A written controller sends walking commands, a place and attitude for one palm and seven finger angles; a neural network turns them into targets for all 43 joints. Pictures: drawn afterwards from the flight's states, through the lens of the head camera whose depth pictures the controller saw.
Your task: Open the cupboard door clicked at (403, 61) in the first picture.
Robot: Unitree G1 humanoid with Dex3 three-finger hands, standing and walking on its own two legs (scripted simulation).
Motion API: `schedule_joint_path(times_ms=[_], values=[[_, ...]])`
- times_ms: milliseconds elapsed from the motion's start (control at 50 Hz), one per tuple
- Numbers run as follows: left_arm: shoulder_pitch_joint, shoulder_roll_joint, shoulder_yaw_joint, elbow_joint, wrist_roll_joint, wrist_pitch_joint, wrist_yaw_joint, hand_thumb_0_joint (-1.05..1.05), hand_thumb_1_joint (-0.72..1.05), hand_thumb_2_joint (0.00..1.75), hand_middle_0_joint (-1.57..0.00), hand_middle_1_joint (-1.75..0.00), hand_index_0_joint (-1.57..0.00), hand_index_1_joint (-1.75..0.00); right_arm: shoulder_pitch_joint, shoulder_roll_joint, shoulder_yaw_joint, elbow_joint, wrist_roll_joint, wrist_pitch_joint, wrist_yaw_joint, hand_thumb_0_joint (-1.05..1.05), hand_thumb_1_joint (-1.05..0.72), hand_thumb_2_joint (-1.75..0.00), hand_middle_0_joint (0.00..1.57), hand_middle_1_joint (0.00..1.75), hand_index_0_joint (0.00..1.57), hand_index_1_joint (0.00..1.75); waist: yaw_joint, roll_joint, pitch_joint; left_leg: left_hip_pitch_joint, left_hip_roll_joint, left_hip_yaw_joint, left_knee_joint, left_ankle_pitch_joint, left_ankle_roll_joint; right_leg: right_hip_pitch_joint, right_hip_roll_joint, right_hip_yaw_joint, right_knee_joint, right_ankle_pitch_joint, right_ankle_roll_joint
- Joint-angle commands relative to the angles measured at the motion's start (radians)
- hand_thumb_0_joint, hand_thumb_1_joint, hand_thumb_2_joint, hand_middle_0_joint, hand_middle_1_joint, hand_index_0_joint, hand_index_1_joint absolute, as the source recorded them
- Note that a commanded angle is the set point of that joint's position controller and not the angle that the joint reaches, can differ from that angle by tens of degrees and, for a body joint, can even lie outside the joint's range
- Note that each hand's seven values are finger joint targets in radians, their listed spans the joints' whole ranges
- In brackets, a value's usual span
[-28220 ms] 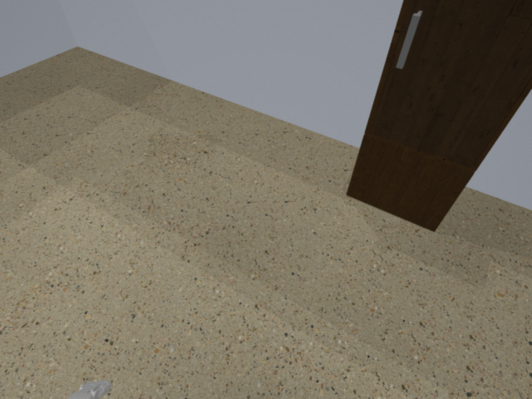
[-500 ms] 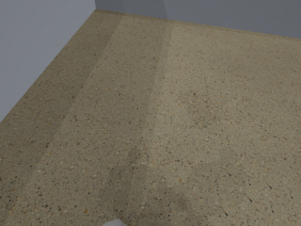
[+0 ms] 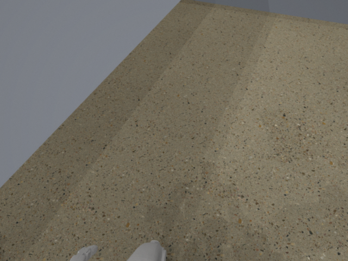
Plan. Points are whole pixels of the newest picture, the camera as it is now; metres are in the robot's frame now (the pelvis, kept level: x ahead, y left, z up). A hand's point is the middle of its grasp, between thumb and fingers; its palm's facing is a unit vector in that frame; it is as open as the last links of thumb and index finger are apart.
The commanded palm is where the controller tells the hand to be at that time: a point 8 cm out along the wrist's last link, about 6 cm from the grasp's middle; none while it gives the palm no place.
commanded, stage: turn to face it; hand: left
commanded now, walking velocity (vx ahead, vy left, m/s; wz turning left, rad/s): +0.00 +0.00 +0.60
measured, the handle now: out of the picture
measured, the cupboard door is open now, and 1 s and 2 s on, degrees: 44 44 44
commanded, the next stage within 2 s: none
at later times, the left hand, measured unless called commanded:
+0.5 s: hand out of the picture +0.02 +0.23 -0.17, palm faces +0.36 -0.89 -0.26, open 7.3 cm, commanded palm none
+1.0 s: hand out of the picture +0.02 +0.15 -0.15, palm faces +0.60 -0.76 -0.24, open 7.3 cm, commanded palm none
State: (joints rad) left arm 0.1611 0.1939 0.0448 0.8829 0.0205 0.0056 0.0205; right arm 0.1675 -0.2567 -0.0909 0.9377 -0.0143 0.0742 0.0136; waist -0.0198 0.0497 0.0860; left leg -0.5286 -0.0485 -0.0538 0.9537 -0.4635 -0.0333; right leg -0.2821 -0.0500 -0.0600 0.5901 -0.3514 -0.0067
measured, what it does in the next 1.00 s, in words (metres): steps on the spot, turning left: left foot, then right foot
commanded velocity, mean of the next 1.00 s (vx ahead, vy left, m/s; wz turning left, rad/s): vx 0.00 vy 0.00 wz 0.60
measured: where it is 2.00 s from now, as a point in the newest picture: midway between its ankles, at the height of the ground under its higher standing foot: outside the picture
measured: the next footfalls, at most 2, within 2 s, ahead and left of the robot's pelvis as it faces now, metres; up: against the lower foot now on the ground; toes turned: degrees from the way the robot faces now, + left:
left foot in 0.34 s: +0.04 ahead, +0.11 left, +0.00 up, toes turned +20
right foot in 0.72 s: +0.15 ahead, -0.13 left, +0.00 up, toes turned +24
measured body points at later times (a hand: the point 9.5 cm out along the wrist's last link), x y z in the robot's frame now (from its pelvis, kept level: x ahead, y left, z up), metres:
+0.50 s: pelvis +0.03 +0.00 +0.00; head +0.07 +0.03 +0.44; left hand +0.00 +0.28 -0.15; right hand +0.22 -0.21 -0.13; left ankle +0.00 +0.10 -0.73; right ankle +0.05 -0.16 -0.65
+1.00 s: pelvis +0.07 -0.05 +0.01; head +0.13 -0.03 +0.45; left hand -0.01 +0.19 -0.13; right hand +0.28 -0.22 -0.15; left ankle -0.02 +0.05 -0.67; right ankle +0.11 -0.15 -0.73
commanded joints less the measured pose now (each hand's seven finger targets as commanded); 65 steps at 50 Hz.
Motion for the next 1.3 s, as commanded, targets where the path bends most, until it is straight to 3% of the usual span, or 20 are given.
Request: schedule_joint_path(times_ms=[0, 160, 260, 280, 300, 320, 340, 420, 580, 660, 700, 720, 780, 820, 980, 1060, 1080, 1100, 1120, 1280], values=[[0.021, 0.157, 0.029, -0.063, -0.002, -0.021, 0.020, 0.00, 0.90, 0.90, -0.20, -0.30, -0.20, -0.30, -0.027, -0.060, -0.011, -0.082, -0.003, -0.021, 0.010, 0.00, -0.90, -0.90, 0.20, 0.30, 0.20, 0.30, -0.003, -0.280, -0.092, -0.114, 0.073, 0.041, 0.268, 0.031, -0.033, 0.182, -0.261, 0.092, -0.203, 0.648, -0.092], [0.175, 0.204, 0.048, -0.017, 0.006, -0.024, 0.016, 0.00, 0.90, 0.90, -0.20, -0.30, -0.20, -0.30, -0.152, -0.024, 0.019, -0.105, 0.005, -0.026, 0.019, 0.00, -0.90, -0.90, 0.20, 0.30, 0.20, 0.30, 0.070, -0.261, -0.128, 0.002, 0.055, 0.160, -0.122, 0.034, -0.028, 0.354, -0.282, -0.021, -0.116, 0.891, -0.078], [0.126, 0.232, 0.061, -0.021, 0.001, -0.023, 0.009, 0.00, 0.90, 0.90, -0.20, -0.30, -0.20, -0.30, -0.050, -0.063, 0.011, -0.094, 0.000, -0.039, 0.011, 0.00, -0.90, -0.90, 0.20, 0.30, 0.20, 0.30, 0.001, -0.224, -0.166, 0.270, 0.021, 0.203, -0.406, 0.177, 0.018, 0.235, -0.294, -0.099, 0.058, 0.879, -0.040], [0.099, 0.227, 0.059, -0.033, -0.007, -0.022, 0.005, 0.00, 0.90, 0.90, -0.20, -0.30, -0.20, -0.30, 0.042, -0.108, -0.002, -0.071, -0.005, -0.046, 0.009, 0.00, -0.90, -0.90, 0.20, 0.30, 0.20, 0.30, -0.057, -0.151, -0.221, 0.458, 0.071, 0.153, -0.497, 0.390, 0.047, 0.113, -0.275, -0.132, 0.218, 0.734, 0.001], [0.073, 0.159, 0.046, -0.075, -0.017, -0.017, -0.005, 0.00, 0.90, 0.90, -0.20, -0.30, -0.20, -0.30, 0.120, -0.227, -0.033, -0.059, -0.014, -0.055, 0.002, 0.00, -0.90, -0.90, 0.20, 0.30, 0.20, 0.30, -0.097, 0.151, -0.267, 0.662, 0.348, -0.220, -0.516, 0.768, 0.186, -0.201, -0.122, -0.154, 0.466, 0.037, 0.077], [0.009, 0.135, 0.031, -0.113, -0.014, -0.004, 0.000, 0.00, 0.90, 0.90, -0.20, -0.30, -0.20, -0.30, 0.174, -0.284, -0.042, -0.047, -0.001, -0.049, -0.008, 0.00, -0.90, -0.90, 0.20, 0.30, 0.20, 0.30, -0.110, 0.219, -0.279, 0.666, 0.489, -0.395, -0.523, 1.121, 0.312, -0.328, -0.055, -0.032, 0.622, -0.329, 0.090], [0.000, 0.160, 0.037, -0.124, -0.005, 0.011, 0.009, 0.00, 0.90, 0.90, -0.20, -0.30, -0.20, -0.30, 0.148, -0.269, -0.036, -0.047, -0.001, -0.043, -0.010, 0.00, -0.90, -0.90, 0.20, 0.30, 0.20, 0.30, -0.085, 0.087, -0.253, 0.597, 0.499, -0.293, -0.527, 0.929, 0.322, -0.329, -0.087, 0.051, 0.653, -0.306, 0.077], [0.015, 0.146, 0.045, -0.061, 0.002, 0.029, -0.005, 0.00, 0.90, 0.90, -0.20, -0.30, -0.20, -0.30, -0.029, -0.179, -0.010, -0.099, -0.008, -0.057, -0.029, 0.00, -0.90, -0.90, 0.20, 0.30, 0.20, 0.30, 0.002, 0.086, -0.093, 0.338, 0.303, -0.188, -0.607, 0.589, 0.208, -0.285, -0.068, 0.070, 0.597, -0.081, 0.095], [-0.009, 0.121, 0.037, -0.082, -0.002, 0.022, -0.011, 0.00, 0.90, 0.90, -0.20, -0.30, -0.20, -0.30, -0.014, -0.184, -0.025, -0.097, -0.014, -0.050, -0.018, 0.00, -0.90, -0.90, 0.20, 0.30, 0.20, 0.30, 0.003, 0.121, -0.110, 0.275, 0.242, -0.214, -0.592, 0.417, 0.190, -0.135, 0.007, 0.022, 0.249, -0.064, 0.096], [0.100, 0.145, 0.045, -0.067, -0.007, -0.004, -0.004, 0.00, 0.90, 0.90, -0.20, -0.30, -0.20, -0.30, -0.051, -0.169, -0.030, -0.113, -0.002, -0.045, -0.018, 0.00, -0.90, -0.90, 0.20, 0.30, 0.20, 0.30, 0.061, 0.087, -0.154, 0.166, 0.186, -0.228, -0.447, 0.465, 0.131, 0.143, 0.033, 0.017, -0.108, 0.127, 0.081], [0.154, 0.299, 0.075, -0.060, 0.014, -0.022, 0.012, 0.00, 0.90, 0.90, -0.20, -0.30, -0.20, -0.30, -0.032, -0.046, -0.014, -0.144, 0.009, -0.050, -0.011, 0.00, -0.90, -0.90, 0.20, 0.30, 0.20, 0.30, 0.089, -0.403, -0.179, -0.111, -0.047, 0.034, -0.029, -0.142, -0.010, 0.330, -0.413, 0.448, -0.313, 0.299, -0.073], [0.149, 0.288, 0.062, -0.063, 0.004, -0.018, 0.016, 0.00, 0.90, 0.90, -0.20, -0.30, -0.20, -0.30, -0.042, -0.100, -0.021, -0.138, 0.001, -0.042, -0.009, 0.00, -0.90, -0.90, 0.20, 0.30, 0.20, 0.30, 0.086, -0.328, -0.165, -0.077, 0.017, -0.020, 0.185, -0.183, 0.004, 0.194, -0.469, 0.434, -0.300, 0.339, -0.145], [-0.005, 0.175, 0.034, -0.094, -0.002, -0.010, 0.019, 0.00, 0.90, 0.90, -0.20, -0.30, -0.20, -0.30, -0.008, -0.079, -0.020, -0.084, -0.004, -0.016, 0.005, 0.00, -0.90, -0.90, 0.20, 0.30, 0.20, 0.30, -0.003, -0.292, -0.095, -0.066, 0.079, 0.007, 0.339, 0.018, -0.020, 0.106, -0.291, 0.166, -0.262, 0.373, -0.098], [0.009, 0.152, 0.029, -0.094, -0.002, -0.017, 0.016, 0.00, 0.90, 0.90, -0.20, -0.30, -0.20, -0.30, -0.011, -0.053, -0.009, -0.077, -0.002, -0.015, 0.012, 0.00, -0.90, -0.90, 0.20, 0.30, 0.20, 0.30, -0.003, -0.267, -0.094, -0.060, 0.077, 0.047, 0.278, 0.060, -0.035, 0.139, -0.255, 0.054, -0.240, 0.506, -0.078], [0.135, 0.205, 0.057, -0.043, 0.010, -0.019, 0.015, 0.00, 0.90, 0.90, -0.20, -0.30, -0.20, -0.30, -0.106, -0.016, 0.016, -0.095, 0.006, -0.029, 0.018, 0.00, -0.90, -0.90, 0.20, 0.30, 0.20, 0.30, 0.068, -0.265, -0.137, 0.050, 0.070, 0.157, -0.164, 0.004, -0.025, 0.300, -0.318, -0.032, -0.138, 0.731, -0.097], [0.096, 0.219, 0.065, -0.036, 0.001, -0.014, 0.005, 0.00, 0.90, 0.90, -0.20, -0.30, -0.20, -0.30, -0.012, -0.053, 0.007, -0.081, 0.002, -0.041, 0.014, 0.00, -0.90, -0.90, 0.20, 0.30, 0.20, 0.30, 0.007, -0.216, -0.158, 0.302, 0.049, 0.177, -0.441, 0.194, 0.007, 0.160, -0.308, -0.104, 0.009, 0.616, -0.032], [0.081, 0.200, 0.062, -0.052, -0.007, -0.009, 0.000, 0.00, 0.90, 0.90, -0.20, -0.30, -0.20, -0.30, 0.070, -0.113, -0.010, -0.063, -0.002, -0.048, 0.012, 0.00, -0.90, -0.90, 0.20, 0.30, 0.20, 0.30, -0.045, -0.070, -0.205, 0.481, 0.124, 0.079, -0.517, 0.395, 0.045, 0.018, -0.267, -0.147, 0.170, 0.446, 0.019], [0.047, 0.122, 0.043, -0.098, -0.016, -0.003, -0.008, 0.00, 0.90, 0.90, -0.20, -0.30, -0.20, -0.30, 0.144, -0.237, -0.042, -0.055, -0.011, -0.054, 0.003, 0.00, -0.90, -0.90, 0.20, 0.30, 0.20, 0.30, -0.088, 0.266, -0.228, 0.620, 0.426, -0.341, -0.564, 0.790, 0.200, -0.292, -0.101, -0.158, 0.425, -0.238, 0.103], [-0.034, 0.129, 0.033, -0.125, -0.005, 0.013, 0.001, 0.00, 0.90, 0.90, -0.20, -0.30, -0.20, -0.30, 0.196, -0.269, -0.047, -0.032, -0.005, -0.045, -0.010, 0.00, -0.90, -0.90, 0.20, 0.30, 0.20, 0.30, -0.108, 0.191, -0.238, 0.587, 0.499, -0.379, -0.557, 0.931, 0.293, -0.338, -0.077, -0.013, 0.550, -0.350, 0.091], [0.016, 0.129, 0.044, -0.048, 0.000, 0.024, -0.010, 0.00, 0.90, 0.90, -0.20, -0.30, -0.20, -0.30, 0.029, -0.162, -0.009, -0.080, -0.006, -0.068, -0.033, 0.00, -0.90, -0.90, 0.20, 0.30, 0.20, 0.30, 0.006, 0.043, -0.151, 0.424, 0.273, -0.173, -0.593, 0.683, 0.193, -0.286, -0.049, 0.063, 0.538, -0.031, 0.102]])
